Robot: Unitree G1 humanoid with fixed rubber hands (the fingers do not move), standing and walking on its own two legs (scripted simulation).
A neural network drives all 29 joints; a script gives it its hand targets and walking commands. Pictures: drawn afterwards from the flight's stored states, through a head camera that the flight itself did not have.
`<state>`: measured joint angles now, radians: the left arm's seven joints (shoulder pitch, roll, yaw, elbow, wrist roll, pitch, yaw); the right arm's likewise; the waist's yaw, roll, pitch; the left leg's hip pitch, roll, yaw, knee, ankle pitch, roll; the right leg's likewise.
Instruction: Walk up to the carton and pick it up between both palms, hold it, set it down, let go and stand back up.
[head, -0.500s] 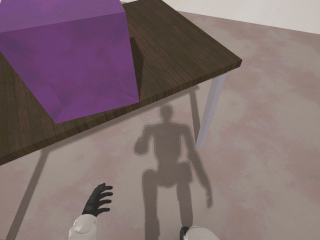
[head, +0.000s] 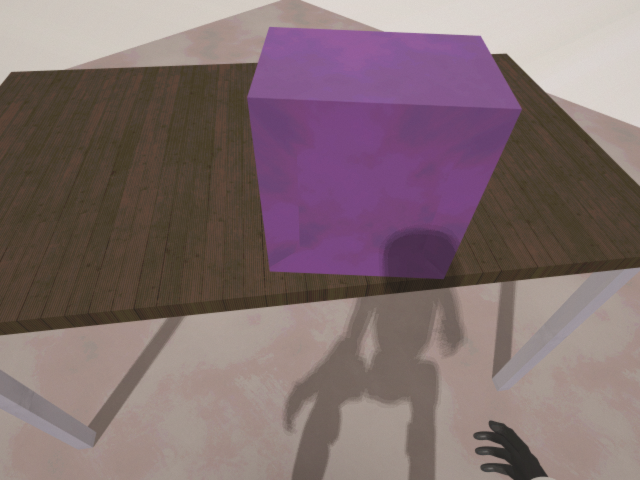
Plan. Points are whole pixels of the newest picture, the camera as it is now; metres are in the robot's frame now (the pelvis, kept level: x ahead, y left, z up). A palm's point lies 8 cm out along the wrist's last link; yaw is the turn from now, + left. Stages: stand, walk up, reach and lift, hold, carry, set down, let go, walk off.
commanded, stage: walk up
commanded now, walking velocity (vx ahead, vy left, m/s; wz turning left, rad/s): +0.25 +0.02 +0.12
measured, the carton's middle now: (364, 165) +0.51 +0.00 +0.12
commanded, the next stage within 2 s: stand in 0.86 s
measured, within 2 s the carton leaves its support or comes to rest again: neither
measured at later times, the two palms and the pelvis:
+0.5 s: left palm out of the picture +0.13 +0.26 -0.12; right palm out of the picture +0.07 -0.19 -0.13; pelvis +0.06 +0.03 +0.02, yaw +0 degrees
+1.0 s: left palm out of the picture +0.04 +0.22 -0.13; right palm out of the picture +0.03 -0.20 -0.13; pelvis +0.06 +0.01 +0.02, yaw +0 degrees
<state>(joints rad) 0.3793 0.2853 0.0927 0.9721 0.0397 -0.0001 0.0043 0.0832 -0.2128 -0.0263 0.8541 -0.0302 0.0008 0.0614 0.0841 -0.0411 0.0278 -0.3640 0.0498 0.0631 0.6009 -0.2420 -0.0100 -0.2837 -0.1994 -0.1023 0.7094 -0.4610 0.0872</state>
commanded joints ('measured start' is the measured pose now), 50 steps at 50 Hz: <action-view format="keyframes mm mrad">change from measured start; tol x16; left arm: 1 -56 80 8 -93 -15 11 -13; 50 -49 -80 -85 191 -34 -14 33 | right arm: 1 294 -283 -62 57 7 -41 -51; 10 122 -36 11 64 51 -85 -87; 22 349 -17 18 143 38 -22 -95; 50 296 10 22 317 19 -10 -104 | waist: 1 -148 309 -36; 6 -71 114 -21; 11 -10 341 -16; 18 -79 229 -100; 23 -135 -138 -57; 50 -87 41 68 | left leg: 1 242 360 -518 -460 -169 69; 6 290 310 -340 -367 465 28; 9 314 260 -260 -361 452 28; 10 173 130 -47 -307 841 59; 13 252 131 -31 -236 1049 140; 18 269 205 -153 -210 787 200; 23 191 30 -76 -266 -17 59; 50 197 60 -84 -307 42 36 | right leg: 1 -343 69 90 376 -42 -55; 9 -271 89 113 329 212 -17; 18 48 183 78 -166 173 -111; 22 272 -27 263 -358 732 -193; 26 85 74 201 -440 413 -132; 50 80 102 191 -455 280 -130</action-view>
